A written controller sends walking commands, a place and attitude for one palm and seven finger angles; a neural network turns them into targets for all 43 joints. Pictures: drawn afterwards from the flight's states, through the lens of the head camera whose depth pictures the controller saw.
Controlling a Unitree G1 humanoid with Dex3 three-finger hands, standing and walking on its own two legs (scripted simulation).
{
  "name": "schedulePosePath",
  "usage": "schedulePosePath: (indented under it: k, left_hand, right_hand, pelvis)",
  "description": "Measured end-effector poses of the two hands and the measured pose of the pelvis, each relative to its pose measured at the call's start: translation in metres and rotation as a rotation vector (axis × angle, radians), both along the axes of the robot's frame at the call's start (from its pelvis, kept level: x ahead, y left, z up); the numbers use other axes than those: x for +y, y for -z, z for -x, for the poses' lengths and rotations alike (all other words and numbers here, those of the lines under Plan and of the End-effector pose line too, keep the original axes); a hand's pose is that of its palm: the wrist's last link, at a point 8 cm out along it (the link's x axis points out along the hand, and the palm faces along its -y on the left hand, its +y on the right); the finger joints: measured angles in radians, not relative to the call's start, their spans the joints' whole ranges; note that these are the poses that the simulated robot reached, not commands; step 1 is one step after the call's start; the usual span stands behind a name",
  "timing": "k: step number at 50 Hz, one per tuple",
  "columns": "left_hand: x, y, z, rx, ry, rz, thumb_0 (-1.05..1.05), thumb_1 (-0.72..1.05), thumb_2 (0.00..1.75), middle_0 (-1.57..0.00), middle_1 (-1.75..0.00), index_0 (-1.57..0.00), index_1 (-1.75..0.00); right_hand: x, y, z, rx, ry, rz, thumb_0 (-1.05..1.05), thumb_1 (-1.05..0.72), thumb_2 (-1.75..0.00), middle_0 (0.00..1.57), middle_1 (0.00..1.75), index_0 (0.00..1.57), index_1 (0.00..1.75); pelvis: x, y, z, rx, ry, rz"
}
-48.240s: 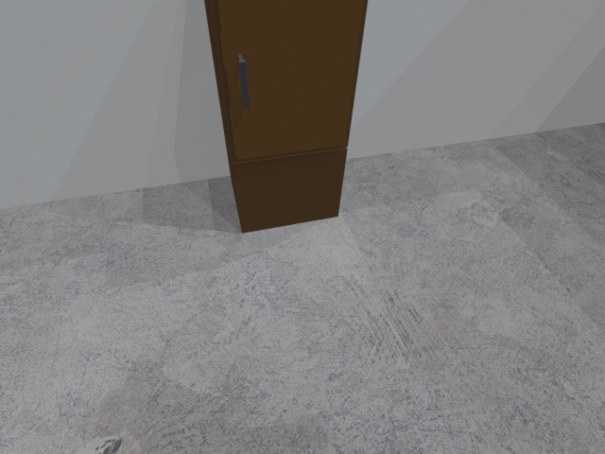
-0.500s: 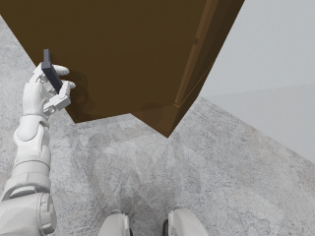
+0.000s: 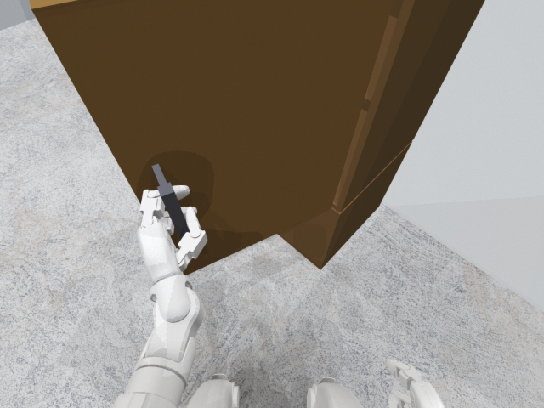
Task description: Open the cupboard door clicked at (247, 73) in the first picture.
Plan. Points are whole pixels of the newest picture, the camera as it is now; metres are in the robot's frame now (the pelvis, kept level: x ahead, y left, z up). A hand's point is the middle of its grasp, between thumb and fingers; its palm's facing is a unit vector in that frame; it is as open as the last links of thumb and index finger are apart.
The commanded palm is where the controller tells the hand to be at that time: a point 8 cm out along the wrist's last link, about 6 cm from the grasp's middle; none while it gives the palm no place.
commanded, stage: pull the door open along its arc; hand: left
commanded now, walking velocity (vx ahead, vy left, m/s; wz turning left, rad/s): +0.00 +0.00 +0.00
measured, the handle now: (173, 207) +0.40 +0.17 +0.04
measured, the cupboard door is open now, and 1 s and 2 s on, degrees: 71 82 85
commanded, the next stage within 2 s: open thumb and fingers to let go in 0.20 s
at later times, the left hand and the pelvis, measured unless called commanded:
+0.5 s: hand (229, 262) +0.31 +0.08 +0.03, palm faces +0.42 -0.91 -0.01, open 6.3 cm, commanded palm +0.26 +0.12 +0.03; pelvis -0.01 -0.03 +0.00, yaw +2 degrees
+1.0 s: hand (227, 264) +0.31 +0.08 +0.03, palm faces +0.39 -0.92 +0.01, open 14.4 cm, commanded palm +0.26 +0.12 +0.03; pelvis +0.00 -0.01 +0.00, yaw +2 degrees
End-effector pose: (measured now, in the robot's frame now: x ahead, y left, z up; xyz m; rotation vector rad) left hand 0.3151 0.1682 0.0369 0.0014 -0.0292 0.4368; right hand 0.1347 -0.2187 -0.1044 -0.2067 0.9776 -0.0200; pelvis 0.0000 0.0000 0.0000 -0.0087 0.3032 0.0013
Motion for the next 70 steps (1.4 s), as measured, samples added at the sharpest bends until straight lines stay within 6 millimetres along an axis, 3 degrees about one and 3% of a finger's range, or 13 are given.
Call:
schedulePosePath:
  k: [9, 18, 26, 39, 45, 53, 63, 70]
  left_hand:
    - [-0.031, -0.001, 0.034, 0.016, 0.006, 0.021, 0.0, 0.73, 0.8, -0.35, -1.33, -0.34, -1.33]
    - [-0.059, 0.0, 0.057, 0.022, 0.028, 0.002, 0.0, 0.73, 0.8, -0.35, -1.34, -0.36, -1.34]
    - [-0.049, 0.003, 0.041, 0.016, 0.002, -0.008, 0.01, 0.58, 0.75, -0.38, -1.32, -0.37, -1.32]
    - [-0.047, 0.001, 0.042, 0.04, 0.016, 0.01, 0.01, -0.17, 0.44, -0.32, -1.23, -0.32, -1.23]
    - [-0.044, 0.003, 0.044, 0.034, 0.028, 0.009, 0.0, -0.39, 0.35, -0.29, -1.12, -0.3, -1.12]
    - [-0.048, 0.003, 0.046, 0.027, 0.049, 0.007, -0.01, -0.48, 0.31, -0.25, -0.82, -0.26, -0.82]
    - [-0.045, 0.003, 0.05, 0.029, 0.082, -0.011, -0.01, -0.5, 0.3, -0.37, -0.62, -0.35, -0.64]
    - [-0.029, 0.003, 0.059, 0.018, 0.501, -0.133, -0.01, -0.5, 0.3, -0.26, -0.44, -0.19, -0.44]
  right_hand:
    - [-0.02, -0.004, 0.002, -0.022, -0.005, 0.015, 0.01, -0.91, -0.9, 0.2, 0.3, 0.21, 0.29]
    - [-0.025, -0.006, -0.02, -0.104, -0.039, 0.019, 0.01, -0.91, -0.9, 0.2, 0.3, 0.2, 0.29]
    - [-0.019, -0.002, -0.035, -0.13, -0.048, 0.004, 0.01, -0.91, -0.9, 0.2, 0.3, 0.2, 0.29]
    - [-0.016, -0.002, -0.027, -0.08, -0.041, 0.006, 0.01, -0.91, -0.9, 0.2, 0.3, 0.21, 0.29]
    - [-0.016, -0.003, -0.025, -0.078, -0.036, 0.021, 0.01, -0.91, -0.9, 0.2, 0.3, 0.21, 0.29]
    - [-0.006, -0.002, -0.027, -0.098, -0.044, 0.018, 0.01, -0.91, -0.9, 0.2, 0.3, 0.2, 0.29]
    - [0.01, -0.004, -0.028, -0.126, -0.065, -0.002, 0.01, -0.91, -0.9, 0.2, 0.3, 0.21, 0.29]
    - [0.007, -0.002, -0.019, -0.137, -0.046, 0.011, 0.01, -0.91, -0.9, 0.2, 0.3, 0.21, 0.3]
  pelvis:
    - [-0.012, -0.004, 0.001, -0.03, -0.014, -0.01]
    - [-0.022, -0.001, 0.003, -0.04, -0.026, -0.023]
    - [-0.026, 0.003, 0.005, -0.027, -0.032, -0.024]
    - [-0.019, -0.001, -0.005, -0.023, -0.028, -0.022]
    - [-0.014, 0.0, -0.005, -0.021, -0.027, -0.014]
    - [-0.007, 0.003, -0.002, -0.02, -0.027, -0.008]
    - [-0.002, 0.004, 0.005, -0.029, -0.029, -0.002]
    - [0.004, 0.009, 0.013, -0.045, -0.042, 0.007]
